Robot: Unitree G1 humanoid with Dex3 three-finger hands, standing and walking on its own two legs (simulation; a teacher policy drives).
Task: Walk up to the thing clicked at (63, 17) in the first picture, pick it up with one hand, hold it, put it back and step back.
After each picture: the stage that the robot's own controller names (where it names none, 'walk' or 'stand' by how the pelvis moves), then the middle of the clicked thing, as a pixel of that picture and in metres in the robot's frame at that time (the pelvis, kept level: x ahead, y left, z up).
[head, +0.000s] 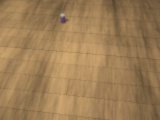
stand; (62, 18) +1.83 +0.29 -0.72
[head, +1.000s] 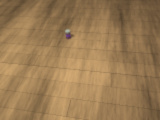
walk; (68, 34) +1.71 +0.34 -0.72
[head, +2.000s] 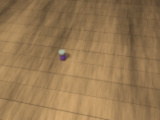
walk; (62, 55) +1.14 +0.31 -0.72
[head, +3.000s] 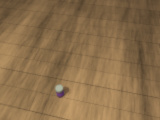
walk; (59, 91) +0.71 +0.25 -0.71
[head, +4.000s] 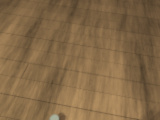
stand; out of the picture +0.42 +0.19 -0.69
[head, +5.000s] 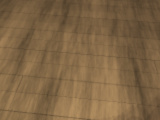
stand; out of the picture +0.37 +0.21 -0.72
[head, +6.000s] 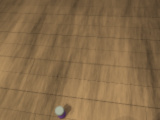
walk; (60, 112) +0.44 +0.26 -0.71
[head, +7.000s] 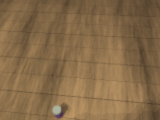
stand; (57, 112) +0.44 +0.23 -0.70
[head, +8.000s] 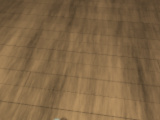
stand; out of the picture +0.46 +0.21 -0.73
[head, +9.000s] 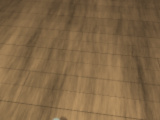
stand; out of the picture +0.46 +0.21 -0.73
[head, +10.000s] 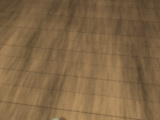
stand; out of the picture +0.45 +0.22 -0.73
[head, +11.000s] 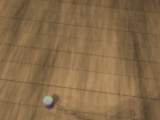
go down; (48, 102) +0.47 +0.22 -0.66
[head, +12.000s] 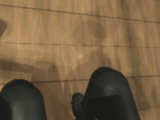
go down; out of the picture +0.53 +0.27 -0.29
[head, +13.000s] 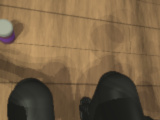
close in; (5, 32) +0.53 +0.25 -0.29
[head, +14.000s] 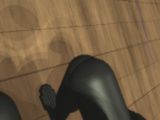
close in; out of the picture +0.51 +0.32 -0.24
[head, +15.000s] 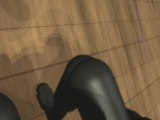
close; out of the picture +0.50 +0.31 -0.24
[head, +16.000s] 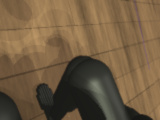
close; out of the picture +0.48 +0.31 -0.24
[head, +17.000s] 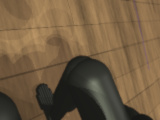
lift; out of the picture +0.48 +0.30 -0.25
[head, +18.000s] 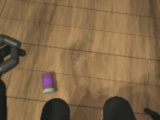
lift; (48, 83) +0.43 +0.20 -0.47
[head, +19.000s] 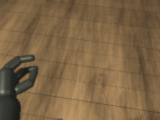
lift; out of the picture +0.38 +0.18 -0.70
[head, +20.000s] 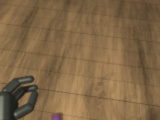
hold; out of the picture +0.39 +0.18 -0.67
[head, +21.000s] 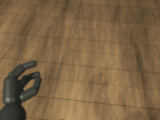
stand; out of the picture +0.37 +0.16 -0.69
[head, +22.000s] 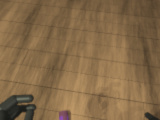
stand; out of the picture +0.39 +0.13 -0.65
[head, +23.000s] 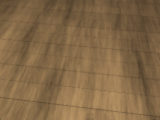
stand; out of the picture +0.38 +0.11 -0.68
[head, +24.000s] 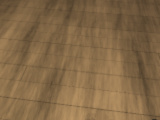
stand; out of the picture +0.39 +0.08 -0.68
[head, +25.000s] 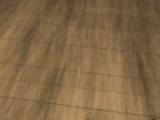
close; out of the picture +0.39 +0.05 -0.68
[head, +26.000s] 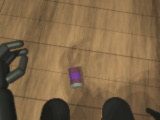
close; (75, 77) +0.45 +0.03 -0.48
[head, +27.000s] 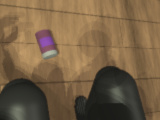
close; (46, 44) +0.50 +0.05 -0.27
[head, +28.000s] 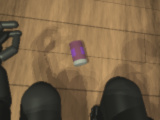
close; (78, 53) +0.50 -0.03 -0.32
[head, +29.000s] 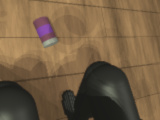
hold; (45, 32) +0.53 -0.02 -0.27
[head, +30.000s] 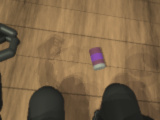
hold; (97, 58) +0.54 -0.11 -0.37
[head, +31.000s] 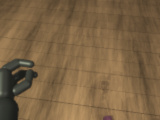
close; out of the picture +0.45 -0.20 -0.69
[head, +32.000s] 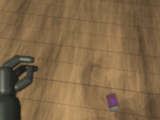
crouch; (112, 102) +0.46 -0.24 -0.66
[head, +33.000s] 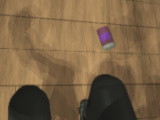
crouch; (105, 38) +0.57 -0.26 -0.35
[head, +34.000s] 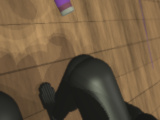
lower; (62, 1) +0.65 -0.23 -0.27
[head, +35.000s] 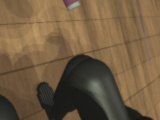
lower; out of the picture +0.68 -0.27 -0.27
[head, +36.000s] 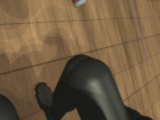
lower; out of the picture +0.71 -0.34 -0.27
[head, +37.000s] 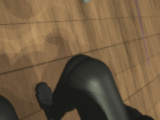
lower; out of the picture +0.75 -0.41 -0.27
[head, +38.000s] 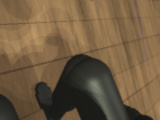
loosen; out of the picture +0.78 -0.48 -0.27
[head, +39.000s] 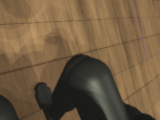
withdraw; out of the picture +0.82 -0.56 -0.27
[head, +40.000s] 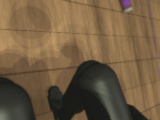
stand; (125, 3) +0.83 -0.68 -0.30
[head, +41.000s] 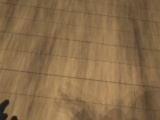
stand; out of the picture +0.58 -0.89 -0.62
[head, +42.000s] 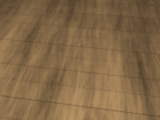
stand; out of the picture +0.56 -0.95 -0.69
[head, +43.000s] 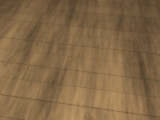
stand; out of the picture +0.56 -1.01 -0.69
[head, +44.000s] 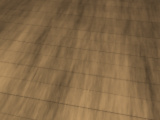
stand; out of the picture +0.57 -1.06 -0.74
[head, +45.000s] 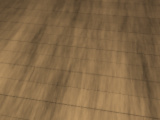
stand; out of the picture +0.56 -1.07 -0.75
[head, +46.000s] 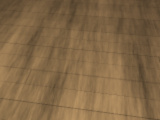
stand; out of the picture +0.58 -1.07 -0.75
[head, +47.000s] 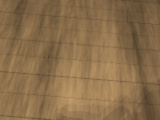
walk; out of the picture +0.72 -1.12 -0.73
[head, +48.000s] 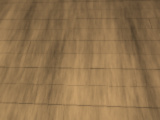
walk; out of the picture +0.99 -1.04 -0.72
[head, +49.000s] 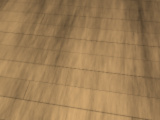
walk; out of the picture +1.14 -1.12 -0.72
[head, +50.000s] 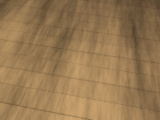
stand; out of the picture +1.17 -1.15 -0.74
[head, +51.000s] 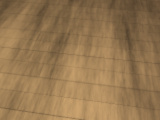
stand; out of the picture +1.21 -1.11 -0.75
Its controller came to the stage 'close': yes
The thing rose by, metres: 0.01
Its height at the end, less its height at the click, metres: -0.02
